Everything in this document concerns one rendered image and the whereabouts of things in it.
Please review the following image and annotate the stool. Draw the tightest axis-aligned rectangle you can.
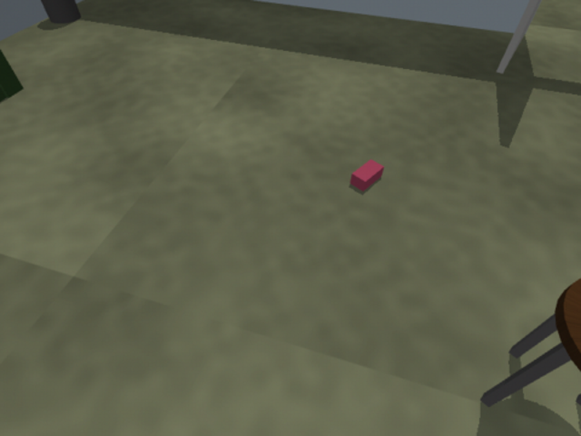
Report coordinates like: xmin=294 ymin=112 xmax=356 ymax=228
xmin=480 ymin=278 xmax=581 ymax=407

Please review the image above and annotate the armchair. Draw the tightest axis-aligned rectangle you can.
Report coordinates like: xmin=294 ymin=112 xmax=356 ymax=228
xmin=0 ymin=49 xmax=24 ymax=102

